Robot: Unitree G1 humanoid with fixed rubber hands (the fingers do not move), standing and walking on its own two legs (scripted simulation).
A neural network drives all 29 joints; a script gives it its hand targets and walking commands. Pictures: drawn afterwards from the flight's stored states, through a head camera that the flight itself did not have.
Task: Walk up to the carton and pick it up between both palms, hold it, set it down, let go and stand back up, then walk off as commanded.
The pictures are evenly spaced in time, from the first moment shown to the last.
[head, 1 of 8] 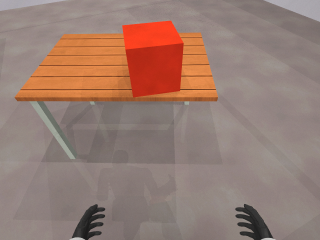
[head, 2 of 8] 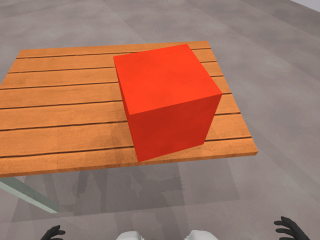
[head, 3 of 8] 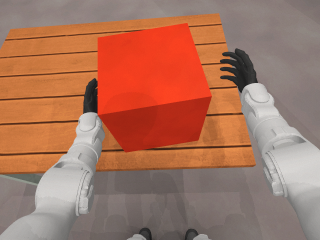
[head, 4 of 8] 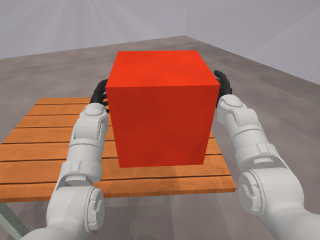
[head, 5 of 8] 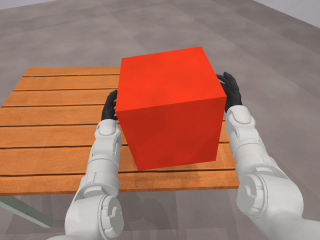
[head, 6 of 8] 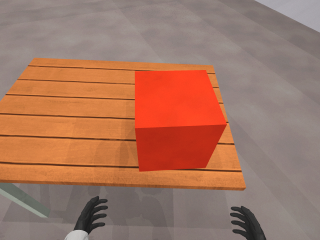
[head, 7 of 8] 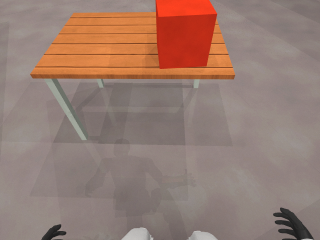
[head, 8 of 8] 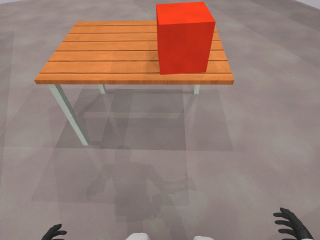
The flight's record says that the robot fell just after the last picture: no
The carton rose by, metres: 0.22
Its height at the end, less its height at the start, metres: +0.00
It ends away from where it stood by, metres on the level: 0.07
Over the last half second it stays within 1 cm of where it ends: yes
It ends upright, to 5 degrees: yes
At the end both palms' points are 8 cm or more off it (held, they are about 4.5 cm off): yes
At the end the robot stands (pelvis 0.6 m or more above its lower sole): yes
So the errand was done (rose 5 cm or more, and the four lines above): yes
